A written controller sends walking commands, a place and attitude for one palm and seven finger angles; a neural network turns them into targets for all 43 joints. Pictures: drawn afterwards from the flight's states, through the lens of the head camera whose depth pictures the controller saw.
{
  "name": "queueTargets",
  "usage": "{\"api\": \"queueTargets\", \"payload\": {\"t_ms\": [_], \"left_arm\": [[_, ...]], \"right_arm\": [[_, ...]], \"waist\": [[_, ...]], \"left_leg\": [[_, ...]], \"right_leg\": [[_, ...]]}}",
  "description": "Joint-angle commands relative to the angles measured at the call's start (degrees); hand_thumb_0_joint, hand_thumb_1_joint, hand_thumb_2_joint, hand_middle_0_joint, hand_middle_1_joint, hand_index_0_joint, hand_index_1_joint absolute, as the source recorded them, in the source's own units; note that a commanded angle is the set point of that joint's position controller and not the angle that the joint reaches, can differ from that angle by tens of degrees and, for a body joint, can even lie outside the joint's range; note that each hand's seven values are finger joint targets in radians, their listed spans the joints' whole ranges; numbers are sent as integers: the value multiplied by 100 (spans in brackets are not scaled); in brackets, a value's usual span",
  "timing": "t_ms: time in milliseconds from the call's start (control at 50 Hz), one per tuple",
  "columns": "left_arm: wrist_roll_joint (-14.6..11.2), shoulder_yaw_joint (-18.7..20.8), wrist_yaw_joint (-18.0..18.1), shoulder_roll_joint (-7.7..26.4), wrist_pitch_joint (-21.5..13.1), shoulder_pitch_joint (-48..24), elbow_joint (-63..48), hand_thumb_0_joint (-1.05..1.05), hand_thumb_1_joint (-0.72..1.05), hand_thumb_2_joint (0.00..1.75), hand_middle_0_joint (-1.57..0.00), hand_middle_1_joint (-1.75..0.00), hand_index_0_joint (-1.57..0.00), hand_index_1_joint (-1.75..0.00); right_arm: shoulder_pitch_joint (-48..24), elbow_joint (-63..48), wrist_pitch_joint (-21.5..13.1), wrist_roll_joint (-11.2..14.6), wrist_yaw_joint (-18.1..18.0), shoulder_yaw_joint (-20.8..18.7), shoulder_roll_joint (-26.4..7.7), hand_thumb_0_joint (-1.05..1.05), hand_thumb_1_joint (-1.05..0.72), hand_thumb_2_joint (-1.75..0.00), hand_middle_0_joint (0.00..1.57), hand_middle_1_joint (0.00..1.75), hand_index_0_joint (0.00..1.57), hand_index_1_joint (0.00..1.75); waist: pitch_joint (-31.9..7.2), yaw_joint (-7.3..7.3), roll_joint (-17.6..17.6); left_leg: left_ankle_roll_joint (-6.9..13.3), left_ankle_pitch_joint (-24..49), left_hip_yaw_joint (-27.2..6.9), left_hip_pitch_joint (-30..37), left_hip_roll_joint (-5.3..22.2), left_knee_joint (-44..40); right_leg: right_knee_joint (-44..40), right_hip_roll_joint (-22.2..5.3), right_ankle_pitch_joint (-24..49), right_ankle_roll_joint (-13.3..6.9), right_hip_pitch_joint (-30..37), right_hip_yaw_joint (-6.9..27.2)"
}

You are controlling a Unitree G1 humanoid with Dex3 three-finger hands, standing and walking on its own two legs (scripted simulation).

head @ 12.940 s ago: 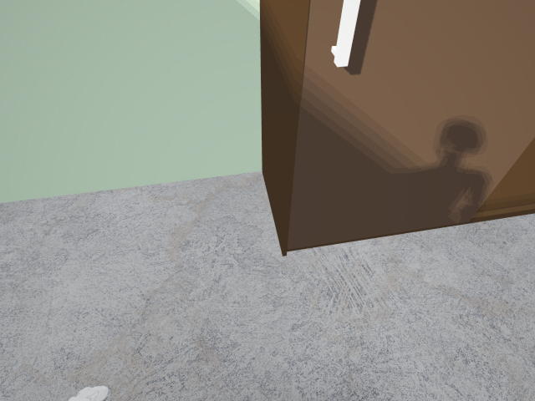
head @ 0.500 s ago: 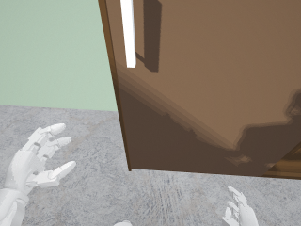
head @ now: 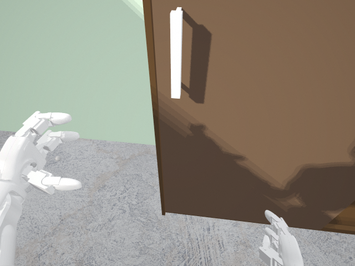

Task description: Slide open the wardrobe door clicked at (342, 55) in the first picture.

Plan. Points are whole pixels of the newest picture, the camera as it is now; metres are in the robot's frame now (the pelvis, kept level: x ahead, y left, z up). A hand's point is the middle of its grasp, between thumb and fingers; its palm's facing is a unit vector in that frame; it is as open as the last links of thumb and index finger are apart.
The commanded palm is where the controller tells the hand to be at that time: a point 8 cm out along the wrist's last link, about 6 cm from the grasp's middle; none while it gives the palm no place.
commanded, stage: raise the hand with hooked fingers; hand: left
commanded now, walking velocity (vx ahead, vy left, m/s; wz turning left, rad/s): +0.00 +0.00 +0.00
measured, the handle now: (177, 55) +0.55 +0.08 +0.24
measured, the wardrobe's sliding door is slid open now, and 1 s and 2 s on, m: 0.00 0.00 0.00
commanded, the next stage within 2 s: move the hooked fingers beside the handle in 0.92 s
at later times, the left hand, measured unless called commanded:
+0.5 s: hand (30, 108) +0.26 +0.28 +0.27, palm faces +0.09 -0.99 -0.12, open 14.0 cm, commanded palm +0.22 +0.32 +0.27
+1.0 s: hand (50, 108) +0.28 +0.27 +0.25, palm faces +0.07 -0.99 -0.11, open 14.0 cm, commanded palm +0.25 +0.31 +0.27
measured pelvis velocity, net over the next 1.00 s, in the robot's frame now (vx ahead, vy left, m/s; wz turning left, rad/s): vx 0.01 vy -0.01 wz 0.01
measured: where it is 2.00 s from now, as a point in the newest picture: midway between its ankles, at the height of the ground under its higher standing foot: outside the picture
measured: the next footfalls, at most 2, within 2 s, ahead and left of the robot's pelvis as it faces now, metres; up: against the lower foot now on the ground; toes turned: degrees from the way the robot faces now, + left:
none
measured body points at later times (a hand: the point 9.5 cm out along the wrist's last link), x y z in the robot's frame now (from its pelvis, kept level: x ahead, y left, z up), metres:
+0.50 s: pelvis -0.01 -0.01 +0.01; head -0.05 -0.03 +0.45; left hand +0.25 +0.33 +0.27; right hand +0.20 -0.21 -0.06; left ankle +0.07 +0.09 -0.73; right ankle -0.02 -0.11 -0.73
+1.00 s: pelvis +0.01 -0.01 +0.01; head -0.02 -0.04 +0.45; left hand +0.27 +0.32 +0.26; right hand +0.23 -0.22 -0.06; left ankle +0.07 +0.09 -0.73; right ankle -0.02 -0.11 -0.73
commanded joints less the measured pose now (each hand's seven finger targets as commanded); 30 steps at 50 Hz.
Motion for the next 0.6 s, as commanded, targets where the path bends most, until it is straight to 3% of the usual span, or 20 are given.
{"api": "queueTargets", "payload": {"t_ms": [0,140,200,240,260,300,320,400,480,500,540,580], "left_arm": [[-87,546,-43,1441,163,-1890,-996,0,-50,30,-30,-120,-30,-120],[-17,758,-74,1884,638,-2798,-1007,0,-50,30,-30,-120,-30,-120],[31,789,-120,2024,868,-3151,-892,0,-50,30,-30,-120,-30,-120],[25,896,-143,2185,1025,-3260,-713,0,-50,30,-30,-120,-30,-120],[39,854,-172,2200,1109,-3412,-687,0,-50,30,-30,-120,-30,-120],[44,836,-205,2280,1242,-3710,-590,0,-50,30,-30,-120,-30,-120],[63,878,-226,2349,1305,-3795,-560,0,-50,30,-30,-120,-30,-120],[70,982,-302,2615,1497,-4199,-361,0,-50,30,-30,-120,-30,-120],[46,705,-483,2274,1764,-3697,321,0,-50,30,-30,-120,-30,-120],[48,723,-506,2312,1791,-3701,317,0,-50,30,-30,-120,-30,-120],[67,688,-472,2349,1730,-3945,-99,0,-50,30,-30,-120,-30,-120],[60,906,-386,2549,1600,-4113,-497,0,-50,30,-30,-120,-30,-120]], "right_arm": [[-738,-935,-152,47,-66,-196,-689,0,-90,-90,20,30,20,30],[-994,-1006,20,82,-43,-104,-650,0,-90,-90,20,30,20,30],[-1066,-994,85,107,-33,-73,-656,0,-90,-90,20,30,20,30],[-1134,-988,117,122,-19,-75,-670,0,-90,-90,20,30,20,30],[-1161,-995,135,133,-17,-65,-680,0,-90,-90,20,30,20,30],[-1199,-989,163,156,-14,-58,-699,0,-90,-90,20,30,20,30],[-1220,-1000,165,158,-7,-69,-714,0,-90,-90,20,30,20,30],[-1287,-1003,189,180,16,-65,-757,0,-90,-90,20,30,20,30],[-1233,-1019,292,239,97,-85,-812,0,-90,-90,20,30,20,30],[-1241,-1045,310,239,112,-100,-825,0,-90,-90,20,30,20,30],[-1330,-1119,320,257,137,-100,-788,0,-90,-90,20,30,20,30],[-1338,-1169,284,220,117,-119,-785,0,-90,-90,20,30,20,30]], "waist": [[-540,-88,368],[-765,-14,337],[-724,-25,533],[-743,20,355],[-725,-2,501],[-700,-22,382],[-800,-3,491],[-885,17,274],[-548,-4,-2],[-606,-2,-63],[-669,5,193],[-1005,13,268]], "left_leg": [[-70,-226,-607,1145,1,-867],[-77,-242,-639,1377,-39,-974],[-81,-246,-637,1423,-63,-1034],[-76,-292,-640,1382,-73,-1023],[-70,-287,-621,1385,-81,-1032],[-67,-385,-650,1383,-91,-1053],[-61,-315,-642,1447,-101,-1037],[-43,-239,-660,1415,-124,-979],[-41,-235,-608,1166,-125,-882],[-34,-222,-612,1178,-126,-858],[-58,-243,-601,1223,-129,-813],[-32,-80,-595,1397,-143,-764]], "right_leg": [[-761,166,334,-66,-745,173],[-955,146,309,-112,-524,229],[-991,123,308,-117,-555,211],[-1066,107,232,-120,-490,266],[-1064,76,219,-119,-531,270],[-1079,75,134,-107,-575,262],[-1058,71,193,-119,-553,266],[-1069,29,172,-109,-524,310],[-1083,8,160,-64,-716,365],[-1059,7,162,-63,-734,369],[-1051,-7,106,-82,-729,421],[-996,-3,213,-91,-613,402]]}}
